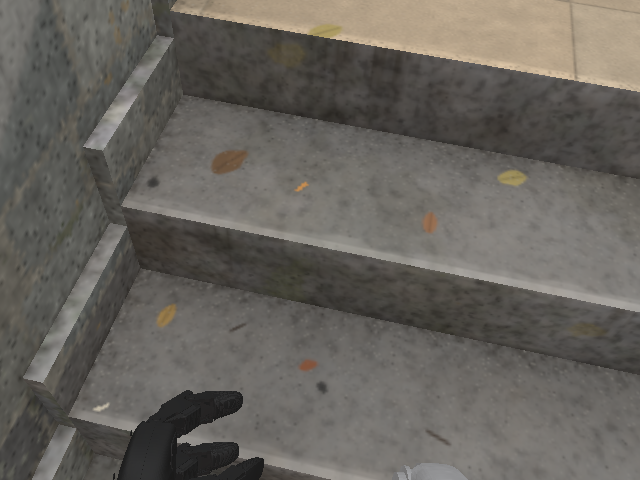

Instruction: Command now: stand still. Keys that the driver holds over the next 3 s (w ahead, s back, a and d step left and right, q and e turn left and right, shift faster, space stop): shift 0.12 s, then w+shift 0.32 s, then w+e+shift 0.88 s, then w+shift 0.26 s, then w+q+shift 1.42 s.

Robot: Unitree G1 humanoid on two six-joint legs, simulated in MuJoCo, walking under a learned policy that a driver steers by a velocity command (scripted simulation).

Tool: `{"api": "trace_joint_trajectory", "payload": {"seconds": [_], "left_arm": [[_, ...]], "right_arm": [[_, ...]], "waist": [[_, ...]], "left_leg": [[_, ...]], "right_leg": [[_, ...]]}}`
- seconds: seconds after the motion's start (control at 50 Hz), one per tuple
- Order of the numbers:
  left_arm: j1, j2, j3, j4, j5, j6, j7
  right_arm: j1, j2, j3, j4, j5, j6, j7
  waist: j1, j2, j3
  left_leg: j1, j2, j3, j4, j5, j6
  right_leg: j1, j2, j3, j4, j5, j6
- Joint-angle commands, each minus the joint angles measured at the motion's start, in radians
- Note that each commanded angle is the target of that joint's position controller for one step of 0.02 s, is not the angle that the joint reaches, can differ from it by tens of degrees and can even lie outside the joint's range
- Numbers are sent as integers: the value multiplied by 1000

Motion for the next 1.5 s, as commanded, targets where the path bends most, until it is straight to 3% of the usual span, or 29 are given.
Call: {"api": "trace_joint_trajectory", "payload": {"seconds": [0.02, 0.1, 0.16, 0.18, 0.22, 0.28, 0.42, 0.48, 0.58, 0.6, 0.64, 0.66, 0.68, 0.72, 0.84, 0.92, 0.96, 1.0, 1.02, 1.04, 1.1, 1.24, 1.3, 1.34, 1.36, 1.38, 1.4, 1.44, 1.5], "left_arm": [[-160, -39, -29, -116, -29, -28, 8], [204, 35, 4, 25, -37, -36, 40], [280, 199, 71, 83, 6, -2, 48], [259, 267, 97, 80, 13, -14, 41], [197, 198, 79, 149, 29, -80, 34], [251, 101, 58, 274, 34, -132, 18], [255, 255, 97, 312, -11, -203, 33], [345, 259, 107, 326, 5, -217, 19], [230, 279, 113, 274, 26, -174, 42], [101, 274, 117, 232, 16, -174, 32], [-63, -19, 43, 103, -30, -225, -2], [219, 16, 60, 61, -66, -214, -3], [179, 82, 60, 37, -27, -192, 7], [36, 115, 61, -12, 10, -160, 3], [-188, 52, 27, -145, -13, -9, 18], [-85, 119, 55, -58, -11, 3, -20], [275, 179, 83, -7, 11, 31, -1], [338, 325, 142, 25, -14, -7, -8], [161, 352, 151, 37, -48, -24, -25], [79, 379, 169, 21, -48, -17, -22], [334, 274, 134, 239, 4, -101, -9], [482, 246, 86, 424, 1, -172, -13], [259, 320, 126, 302, -53, -166, -7], [247, 469, 204, 257, -79, -183, -11], [107, 458, 207, 218, -34, -204, -16], [18, 290, 175, 187, 35, -222, -39], [236, 96, 121, 158, 27, -232, -55], [232, 147, 113, 137, 21, -167, -57], [12, 34, 37, 60, 42, -125, -31]], "right_arm": [[91, -168, -47, -16, -6, 1, 0], [-65, -266, -60, -49, 50, -27, 62], [-256, -165, -52, -160, -6, -18, 115], [-333, -77, -47, -224, -45, -15, 115], [-339, 32, -2, -317, -43, -5, 89], [-196, -4, -10, -249, -21, 11, 81], [-353, -136, -50, -244, 38, 21, 112], [-398, -109, -51, -252, 12, 12, 92], [-55, -148, -54, -150, 70, -28, 77], [64, -171, -83, -149, 33, -34, 49], [155, -185, -74, -86, -62, -57, 32], [13, -240, -71, -145, -109, -41, 35], [-125, -232, -85, -167, -87, -36, 30], [-162, -174, -56, -86, -22, -73, 37], [-191, -165, -27, 44, -2, -127, 59], [-106, -303, -57, 28, 44, -93, 10], [-225, -477, -116, -63, 55, -99, 28], [-229, -470, -143, -132, 69, -101, 96], [-269, -243, -104, -213, 37, -115, 143], [-400, -157, -83, -361, -7, -115, 149], [-510, 35, 19, -448, -71, -122, 97], [-889, 74, 114, -691, -66, -63, 43], [-527, -25, 51, -501, 9, -37, 34], [-253, -147, -10, -467, 1, -33, 7], [-64, -204, -35, -365, 14, -50, 36], [-165, -217, -56, -253, 54, -53, 56], [-253, -185, -45, -251, 16, -50, 78], [-285, -115, -47, -183, 16, -69, 83], [-105, -50, -41, 40, -1, -125, 105]], "waist": [[-14, 150, -91], [161, 261, -336], [223, -230, -241], [207, -197, -157], [75, -60, 67], [-13, 6, 68], [14, -48, -52], [58, -12, -46], [-141, -79, -164], [-248, -95, -145], [-229, 129, -130], [6, 331, -268], [44, 289, -220], [56, 153, 3], [196, 26, 205], [171, 97, -95], [351, 250, -351], [310, 272, -479], [176, -8, -354], [144, -169, -268], [112, 17, -112], [94, 101, 112], [-54, 42, -248], [-181, 65, -522], [-298, 133, -570], [-212, 356, -377], [20, 311, -359], [66, 82, -280], [59, 6, 27]], "left_leg": [[198, 263, -86, -71, 1034, 189], [56, 271, 20, 298, 1761, 124], [-498, -42, -3, 1055, 185, 83], [-696, -103, -204, 1503, -48, 69], [-924, -65, -256, 1648, -67, 88], [-971, -76, -209, 1651, 65, 57], [-805, 63, -7, 1272, 189, -11], [-873, 124, -9, 1255, 77, -5], [-145, 66, 42, 408, -143, 29], [-68, 35, 79, 140, 40, 17], [198, 231, -199, 270, 89, -41], [299, 438, -704, 11, -171, 42], [206, 528, -811, -110, -690, 99], [-41, 479, -489, -96, -536, 126], [-450, 271, 163, -236, -54, -25], [-200, 205, 333, -155, 1180, 78], [111, 357, 257, 278, 2056, 123], [63, 316, 141, 796, 1701, 146], [-433, 121, 27, 1161, 324, 71], [-838, -74, -146, 1658, 87, 10], [-1144, -1, -141, 2158, -34, 77], [-1240, 72, -42, 1761, -524, 68], [-78, -28, 157, 1320, -60, 34], [60, 75, -179, 864, -338, 98], [128, 17, -54, 615, -118, 46], [80, 45, -121, 404, 36, 80], [172, 296, -451, 548, 848, 171], [117, 378, -737, 266, 114, 271], [0, 290, -440, 139, -105, 140]], "right_leg": [[23, 17, -44, -302, -56, -39], [624, 148, -34, -656, 76, -71], [594, -145, 753, -1208, -534, -308], [527, -178, 920, -1376, -594, -304], [395, -193, 790, -1380, -473, -169], [433, -121, 486, -1331, -233, -94], [517, -139, 291, -1607, -38, -172], [687, -151, 327, -1612, -11, -193], [683, -83, 273, -1370, 639, -232], [724, 12, 188, -1052, 864, -181], [64, 217, 246, -113, 313, -84], [-113, 191, 290, 105, 305, -41], [-229, 120, 187, 302, 360, -27], [-352, 74, 173, 554, 317, -23], [-219, 87, 103, 274, 266, -89], [342, 153, -196, -258, 228, -101], [513, 183, -149, -341, -2, -108], [775, 308, 56, -838, -132, -94], [861, 181, 570, -1193, -147, -160], [857, 24, 1174, -1527, -150, -287], [798, 26, 907, -1448, 124, -257], [495, 71, 510, -1670, 546, -148], [157, 58, 385, -1663, 1666, -185], [560, 50, 399, -1062, 2086, -73], [651, 125, 328, -747, 1960, -42], [452, 263, 266, -431, 708, -17], [178, 230, 380, -21, 423, 9], [-47, 185, 266, 334, 414, -11], [-379, 170, 303, 549, 259, -105]]}}
Next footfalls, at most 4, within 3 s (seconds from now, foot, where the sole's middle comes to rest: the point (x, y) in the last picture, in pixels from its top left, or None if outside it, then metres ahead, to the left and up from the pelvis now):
0.08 right None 0.12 -0.11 -0.61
0.64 left None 0.27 0.14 -0.62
1.00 right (396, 389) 0.49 -0.14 -0.44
1.38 left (370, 188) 0.77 -0.11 -0.27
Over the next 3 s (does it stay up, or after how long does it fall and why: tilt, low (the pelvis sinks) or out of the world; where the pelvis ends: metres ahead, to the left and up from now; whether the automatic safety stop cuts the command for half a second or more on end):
stays up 1.92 -0.86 0.64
